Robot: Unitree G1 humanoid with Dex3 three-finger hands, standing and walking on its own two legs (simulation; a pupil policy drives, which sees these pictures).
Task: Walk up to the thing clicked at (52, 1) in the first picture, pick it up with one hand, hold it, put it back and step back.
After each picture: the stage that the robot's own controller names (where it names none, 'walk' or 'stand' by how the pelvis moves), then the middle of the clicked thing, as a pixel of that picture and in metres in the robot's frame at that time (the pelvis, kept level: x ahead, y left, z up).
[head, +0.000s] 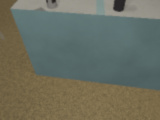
stand; out of the picture +1.02 +0.20 +0.02
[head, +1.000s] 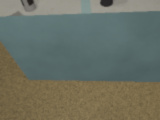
walk; out of the picture +0.87 +0.34 +0.02
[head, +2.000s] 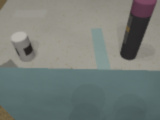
walk; (23, 47) +0.52 +0.27 +0.04
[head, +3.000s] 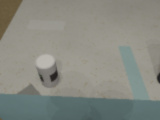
stand; (47, 71) +0.38 +0.15 +0.04
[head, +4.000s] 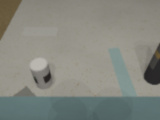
stand; (41, 73) +0.40 +0.17 +0.02
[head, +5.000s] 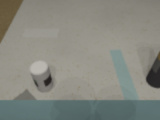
stand; (42, 77) +0.39 +0.17 +0.02
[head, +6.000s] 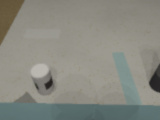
stand; (42, 79) +0.37 +0.16 +0.02
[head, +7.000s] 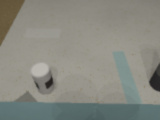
stand; (43, 79) +0.38 +0.16 +0.02
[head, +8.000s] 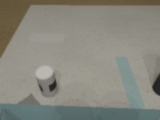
rise first; (47, 81) +0.37 +0.16 +0.02
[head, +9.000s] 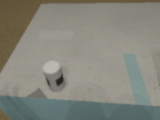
go down; (54, 76) +0.39 +0.15 +0.02
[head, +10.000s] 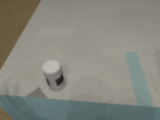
go down; (54, 76) +0.38 +0.15 +0.02
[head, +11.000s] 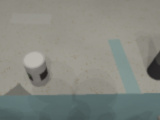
go down; (37, 69) +0.39 +0.14 +0.04
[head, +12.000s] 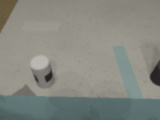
go down; (42, 72) +0.40 +0.15 +0.03
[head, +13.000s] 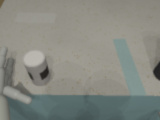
close in; (37, 68) +0.38 +0.15 +0.06
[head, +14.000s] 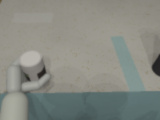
close; (34, 70) +0.38 +0.16 +0.07
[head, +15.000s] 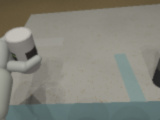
lift; (24, 51) +0.34 +0.16 +0.23
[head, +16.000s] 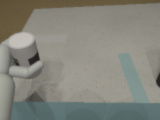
lift; (26, 56) +0.33 +0.17 +0.21
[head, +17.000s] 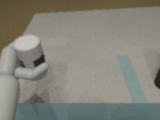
hold; (32, 58) +0.33 +0.15 +0.21
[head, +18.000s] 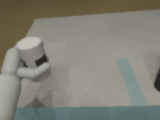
crouch; (35, 60) +0.33 +0.14 +0.21
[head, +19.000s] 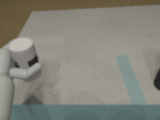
crouch; (26, 60) +0.35 +0.17 +0.19
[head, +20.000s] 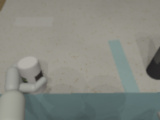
lower; (32, 75) +0.37 +0.17 +0.05
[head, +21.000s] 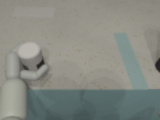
lower; (33, 61) +0.40 +0.16 +0.07
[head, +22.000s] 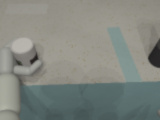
lower; (26, 57) +0.42 +0.17 +0.08
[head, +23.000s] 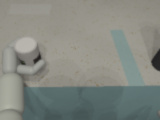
lower; (30, 56) +0.42 +0.17 +0.08
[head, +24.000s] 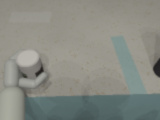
loosen; (32, 69) +0.38 +0.16 +0.07
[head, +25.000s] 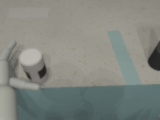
withdraw; (34, 67) +0.38 +0.15 +0.07
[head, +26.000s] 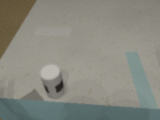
sink last; (53, 82) +0.34 +0.14 +0.06
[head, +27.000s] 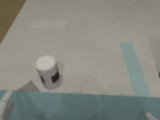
stand; (49, 73) +0.37 +0.14 +0.06
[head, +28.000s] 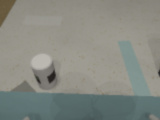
stand; (44, 72) +0.36 +0.14 +0.08
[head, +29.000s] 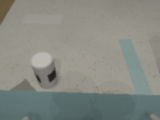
stand; (45, 71) +0.36 +0.14 +0.08
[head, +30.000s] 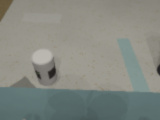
stand; (45, 68) +0.38 +0.14 +0.08
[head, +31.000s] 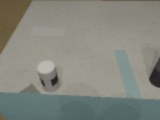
stand; (48, 76) +0.39 +0.15 +0.02
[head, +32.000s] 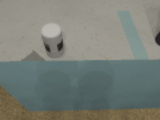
walk; (53, 41) +0.47 +0.11 +0.04
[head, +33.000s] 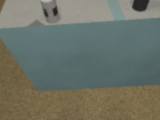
walk; (50, 9) +0.70 +0.16 +0.04
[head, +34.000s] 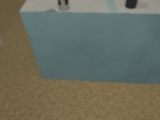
stand; (62, 0) +0.97 +0.11 +0.04
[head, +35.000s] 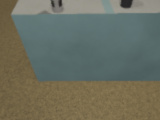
stand; (56, 1) +0.93 +0.14 +0.02
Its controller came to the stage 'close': yes
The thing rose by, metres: 0.21
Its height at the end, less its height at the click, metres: +0.00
